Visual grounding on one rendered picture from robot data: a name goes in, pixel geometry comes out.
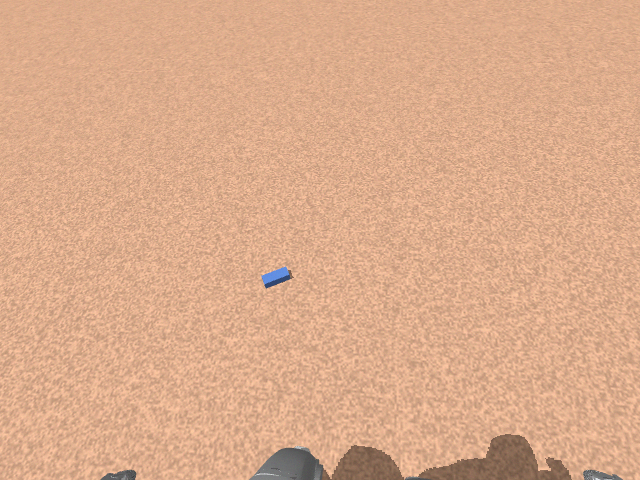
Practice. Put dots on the small box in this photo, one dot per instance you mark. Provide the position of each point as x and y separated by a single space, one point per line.
276 277

